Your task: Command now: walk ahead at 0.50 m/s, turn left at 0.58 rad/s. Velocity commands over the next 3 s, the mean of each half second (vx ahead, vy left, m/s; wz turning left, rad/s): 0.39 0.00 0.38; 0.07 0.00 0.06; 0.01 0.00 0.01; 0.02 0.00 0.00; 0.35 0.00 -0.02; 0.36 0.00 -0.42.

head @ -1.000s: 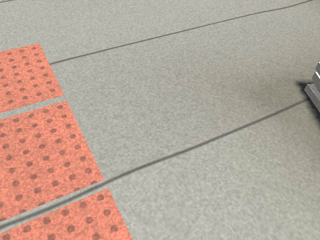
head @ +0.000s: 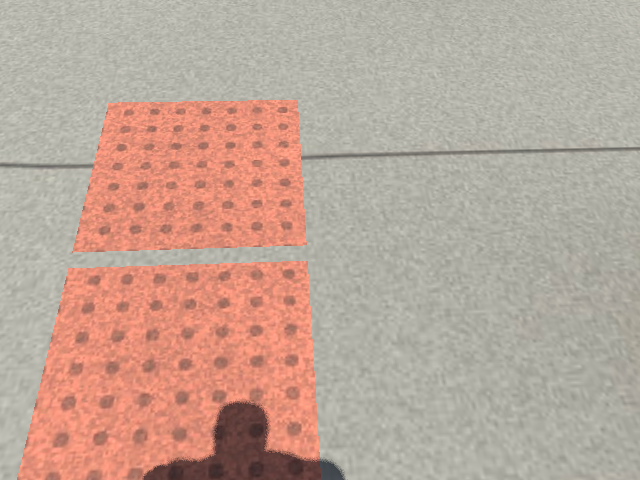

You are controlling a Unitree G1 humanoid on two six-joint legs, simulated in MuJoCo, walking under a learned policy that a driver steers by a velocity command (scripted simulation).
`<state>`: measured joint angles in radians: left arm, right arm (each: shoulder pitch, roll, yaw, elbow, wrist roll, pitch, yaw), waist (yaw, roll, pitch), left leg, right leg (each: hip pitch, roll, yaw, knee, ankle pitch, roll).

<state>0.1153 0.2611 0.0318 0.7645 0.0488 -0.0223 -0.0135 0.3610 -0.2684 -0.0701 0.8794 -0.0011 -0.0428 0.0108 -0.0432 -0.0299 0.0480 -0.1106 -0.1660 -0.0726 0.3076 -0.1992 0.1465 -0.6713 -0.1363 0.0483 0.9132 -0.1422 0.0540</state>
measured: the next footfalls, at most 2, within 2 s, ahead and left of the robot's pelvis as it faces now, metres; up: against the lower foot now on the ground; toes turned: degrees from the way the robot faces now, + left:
right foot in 0.24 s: +0.33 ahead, -0.13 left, +0.00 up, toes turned +9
left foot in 0.66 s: +0.38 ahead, +0.08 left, +0.00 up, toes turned +9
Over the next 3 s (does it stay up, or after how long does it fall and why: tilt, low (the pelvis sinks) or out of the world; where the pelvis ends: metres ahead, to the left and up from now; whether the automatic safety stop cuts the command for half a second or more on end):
stays up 0.75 0.06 0.00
